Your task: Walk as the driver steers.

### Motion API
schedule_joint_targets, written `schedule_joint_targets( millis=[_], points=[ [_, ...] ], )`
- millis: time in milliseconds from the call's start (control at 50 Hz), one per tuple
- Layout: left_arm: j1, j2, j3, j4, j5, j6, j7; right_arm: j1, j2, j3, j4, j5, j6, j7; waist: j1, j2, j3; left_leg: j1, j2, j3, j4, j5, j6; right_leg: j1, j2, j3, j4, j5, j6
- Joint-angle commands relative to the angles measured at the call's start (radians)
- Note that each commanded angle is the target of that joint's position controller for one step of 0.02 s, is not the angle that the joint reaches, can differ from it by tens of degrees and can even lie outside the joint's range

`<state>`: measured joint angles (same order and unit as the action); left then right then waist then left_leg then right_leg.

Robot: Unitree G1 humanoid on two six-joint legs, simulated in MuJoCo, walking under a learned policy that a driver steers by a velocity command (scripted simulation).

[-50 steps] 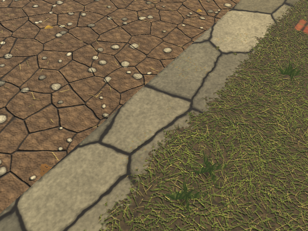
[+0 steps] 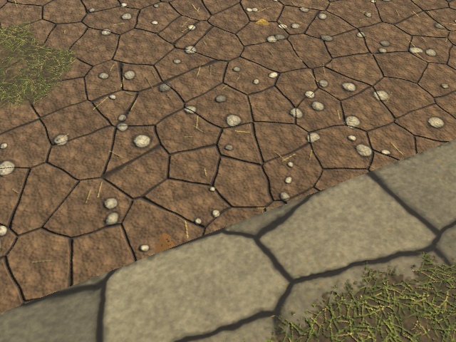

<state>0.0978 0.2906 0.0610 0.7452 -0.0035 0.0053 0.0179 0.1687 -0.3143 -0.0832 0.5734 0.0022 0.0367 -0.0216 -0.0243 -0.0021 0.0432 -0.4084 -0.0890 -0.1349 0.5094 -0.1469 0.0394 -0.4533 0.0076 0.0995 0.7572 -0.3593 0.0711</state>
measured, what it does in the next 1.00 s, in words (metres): walks ahead, turning left: right foot, then left foot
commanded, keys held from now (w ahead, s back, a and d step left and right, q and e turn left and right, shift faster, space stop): q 0.52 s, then w+q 0.24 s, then w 0.24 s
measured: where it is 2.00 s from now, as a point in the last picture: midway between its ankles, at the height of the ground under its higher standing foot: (117, 310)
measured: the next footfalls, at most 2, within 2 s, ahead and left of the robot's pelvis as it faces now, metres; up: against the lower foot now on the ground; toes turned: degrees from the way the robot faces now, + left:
right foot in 0.06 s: +0.07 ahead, -0.14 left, +0.00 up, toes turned +7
left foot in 0.48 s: +0.01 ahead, +0.12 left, +0.00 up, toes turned +20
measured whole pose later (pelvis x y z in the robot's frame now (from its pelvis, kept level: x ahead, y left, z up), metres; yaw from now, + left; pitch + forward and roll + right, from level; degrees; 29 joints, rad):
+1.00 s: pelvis +0.11 +0.03 +0.00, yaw +32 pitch +2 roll -1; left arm 0.14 0.29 0.06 0.72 0.00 -0.11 -0.03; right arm 0.36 -0.30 -0.06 0.67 0.02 -0.02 -0.01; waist -0.04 0.03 -0.03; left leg -0.23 -0.06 -0.19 0.71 -0.45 0.03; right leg -0.33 0.04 0.00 0.52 -0.22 -0.03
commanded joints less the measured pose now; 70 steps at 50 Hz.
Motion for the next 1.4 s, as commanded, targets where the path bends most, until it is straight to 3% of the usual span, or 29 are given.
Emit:
schedule_joint_targets(
  millis=[20,60,80,100,120,140,180,240,320,420,460,480,500,520,540,560,600,680,860,940,960,980,1000,1020,1100,1220,1300,1360,1400],
  points=[
    [0.037,0.094,0.031,-0.061,-0.005,-0.026,-0.011,-0.035,-0.157,-0.044,-0.082,0.007,-0.004,-0.003,0.022,0.184,-0.172,0.15,0.229,-0.325,-0.124,0.012,0.164,0.086,0.028,-0.027,-0.139,0.024,-0.024],
    [0.108,0.115,0.045,-0.041,0.002,-0.034,-0.017,-0.036,-0.134,-0.037,-0.084,0.019,0.004,-0.008,0.056,0.156,-0.169,0.078,0.171,-0.3,-0.048,-0.029,0.1,0.247,-0.015,-0.023,-0.354,0.161,-0.067],
    [0.139,0.192,0.063,-0.046,0.022,-0.03,-0.011,-0.002,-0.076,-0.022,-0.087,0.011,0.005,-0.008,0.037,-0.023,-0.179,-0.053,0.08,-0.189,0.15,-0.249,0.035,0.355,-0.233,0.169,-0.426,0.185,-0.144],
    [0.106,0.251,0.074,-0.042,0.053,-0.023,-0.012,-0.019,-0.096,-0.03,-0.127,0.017,-0.007,-0.007,0.006,-0.325,-0.098,-0.242,-0.055,0.011,0.361,-0.474,-0.018,0.285,-0.403,0.424,-0.492,0.32,-0.31],
    [0.049,0.188,0.058,-0.083,0.056,-0.03,-0.007,0.01,-0.175,-0.055,-0.1,0.002,-0.015,-0.005,0.01,-0.234,-0.094,-0.232,0.013,-0.035,0.571,-0.456,-0.051,0.252,-0.425,0.407,-0.484,0.374,-0.358],
    [-0.007,0.138,0.045,-0.096,0.042,-0.03,0.002,0.036,-0.196,-0.068,-0.069,0.011,-0.01,-0.001,-0.014,-0.164,-0.087,-0.227,0.02,-0.025,0.653,-0.387,-0.065,0.244,-0.365,0.286,-0.455,0.397,-0.314],
    [-0.038,0.106,0.035,-0.105,0.011,-0.026,0.013,0.066,-0.149,-0.06,-0.034,0.01,0.01,-0.005,-0.011,-0.124,-0.069,-0.262,0.034,0.002,0.743,-0.283,-0.103,0.284,-0.278,0.139,-0.427,0.423,-0.26],
    [0.026,0.111,0.034,-0.095,0.016,-0.009,0.028,-0.005,-0.087,-0.035,-0.063,0.025,0.016,0.003,0.037,-0.141,-0.069,-0.278,0.06,0.074,0.661,-0.222,-0.135,0.353,-0.247,0.029,-0.43,0.477,-0.272],
    [0.068,0.165,0.054,-0.087,0.015,0.006,0.028,-0.071,-0.053,-0.014,-0.1,0.017,0.015,0.017,0.081,-0.177,-0.107,-0.193,0.111,0.12,0.437,-0.257,-0.14,0.423,-0.293,-0.014,-0.418,0.509,-0.289],
    [0.049,0.203,0.069,-0.081,-0.013,0.003,0.006,-0.037,-0.079,-0.024,-0.1,0.021,0.025,0.035,0.063,-0.201,-0.113,-0.005,0.103,0.191,0.182,-0.228,-0.085,0.375,-0.329,-0.061,-0.378,0.53,-0.268],
    [0.033,0.193,0.068,-0.072,-0.033,0.0,0.003,0.032,-0.077,-0.034,-0.075,0.021,0.027,0.039,0.015,-0.173,-0.121,0.135,0.072,0.222,-0.034,-0.075,-0.032,0.332,-0.307,-0.112,-0.287,0.484,-0.211],
    [0.089,0.155,0.059,-0.048,-0.028,-0.004,-0.001,0.075,-0.11,-0.048,-0.061,0.019,0.026,0.03,0.007,-0.09,-0.14,0.279,0.072,0.175,-0.123,0.061,0.004,0.242,-0.266,-0.173,-0.177,0.383,-0.144],
    [0.093,0.093,0.039,-0.071,0.018,-0.006,-0.005,0.115,-0.219,-0.076,-0.073,0.018,0.019,0.014,0.014,0.175,-0.158,0.475,0.292,-0.135,-0.141,0.415,0.086,-0.023,-0.159,-0.263,0.113,0.01,-0.044],
    [0.017,0.083,0.031,-0.129,0.035,-0.011,0.002,0.095,-0.278,-0.077,-0.095,-0.017,0.0,0.018,-0.001,0.326,-0.178,0.447,0.497,-0.4,-0.126,0.594,0.312,-0.236,-0.028,-0.17,0.34,-0.332,0.01],
    [-0.032,0.138,0.046,-0.131,0.018,-0.014,0.005,0.132,-0.216,-0.065,-0.08,-0.022,-0.023,0.026,-0.061,0.196,-0.222,0.436,0.462,-0.371,-0.17,0.351,0.337,-0.252,-0.046,-0.058,0.446,-0.305,0.004],
    [-0.033,0.148,0.052,-0.131,0.0,-0.018,0.0,0.126,-0.182,-0.051,-0.053,-0.006,-0.038,0.024,-0.033,0.166,-0.174,0.416,0.392,-0.31,-0.198,0.052,0.273,-0.28,-0.068,-0.037,0.434,-0.204,-0.021],
    [-0.028,0.161,0.062,-0.115,0.004,-0.024,-0.002,0.073,-0.135,-0.033,-0.049,0.023,-0.044,0.016,-0.01,0.142,-0.091,0.344,0.32,-0.288,-0.268,-0.337,0.202,-0.297,-0.087,-0.033,0.332,-0.038,-0.036],
    [-0.029,0.128,0.053,-0.099,0.002,-0.062,-0.019,0.075,-0.135,-0.024,-0.049,0.0,-0.061,-0.002,0.004,0.145,-0.064,0.3,0.267,-0.253,-0.317,-0.291,0.191,-0.226,-0.043,-0.05,0.159,0.135,-0.028],
    [-0.089,0.102,0.028,-0.108,-0.017,-0.109,-0.053,0.158,-0.158,-0.025,0.016,0.017,-0.072,0.012,-0.039,0.149,-0.033,0.204,0.271,-0.292,-0.255,-0.272,0.188,0.01,-0.01,-0.056,-0.191,0.166,-0.043],
    [0.054,0.117,0.038,-0.073,-0.01,-0.126,-0.048,0.143,-0.099,-0.001,0.026,0.012,-0.068,0.018,0.049,0.13,-0.054,0.121,0.205,-0.28,-0.128,-0.246,0.132,0.274,-0.013,-0.074,-0.31,0.178,-0.102],
    [0.176,0.153,0.047,-0.054,0.0,-0.13,-0.039,0.125,-0.047,0.017,0.016,0.006,-0.072,0.017,0.102,0.063,-0.109,0.031,0.15,-0.208,0.054,-0.234,0.086,0.431,-0.12,0.046,-0.338,0.116,-0.149],
    [0.264,0.263,0.072,-0.028,0.015,-0.124,-0.038,0.157,0.004,0.032,-0.022,0.018,-0.087,0.012,0.086,-0.207,-0.154,-0.213,0.014,-0.025,0.363,-0.326,0.016,0.608,-0.298,0.4,-0.454,-0.13,-0.279],
    [0.317,0.237,0.072,-0.01,0.003,-0.122,-0.048,0.129,-0.085,0.013,-0.029,0.034,-0.098,0.002,0.119,-0.242,-0.106,-0.391,0.021,-0.024,0.579,-0.447,-0.013,0.615,-0.399,0.648,-0.541,-0.319,-0.362],
    [0.29,0.175,0.051,-0.012,-0.007,-0.121,-0.047,0.107,-0.125,-0.001,-0.017,0.041,-0.104,0.004,0.106,-0.163,-0.021,-0.46,0.065,-0.054,0.663,-0.374,-0.004,0.573,-0.381,0.582,-0.538,-0.332,-0.35],
    [0.206,0.1,0.017,-0.033,0.009,-0.108,-0.033,0.048,-0.072,0.008,-0.007,0.008,-0.115,0.026,0.059,-0.109,0.016,-0.396,0.166,0.035,0.59,-0.133,-0.016,0.429,-0.243,0.277,-0.58,0.016,-0.284],
    [0.257,0.143,0.02,0.009,-0.011,-0.097,-0.02,-0.099,0.009,0.044,-0.038,0.003,-0.124,0.04,0.098,-0.088,0.02,-0.278,0.158,0.124,0.242,0.09,-0.063,0.358,-0.182,0.051,-0.609,0.353,-0.27],
    [0.323,0.166,0.021,0.044,-0.023,-0.084,-0.019,-0.191,-0.004,0.042,-0.055,0.021,-0.132,0.063,0.121,-0.091,0.038,-0.179,0.129,0.135,0.077,0.181,-0.047,0.378,-0.22,0.034,-0.603,0.373,-0.257],
    [0.333,0.184,0.027,0.061,-0.027,-0.069,-0.016,-0.187,-0.04,0.027,-0.058,0.021,-0.134,0.073,0.084,-0.096,0.029,-0.126,0.112,0.133,0.016,0.115,0.0,0.471,-0.259,0.03,-0.543,0.523,-0.229],
    [0.318,0.198,0.03,0.062,-0.024,-0.058,-0.012,-0.022,-0.094,-0.004,-0.014,0.015,-0.13,0.064,-0.021,-0.093,-0.085,0.124,0.062,0.178,-0.018,0.087,0.052,0.472,-0.222,-0.027,-0.326,0.843,-0.198]
  ],
)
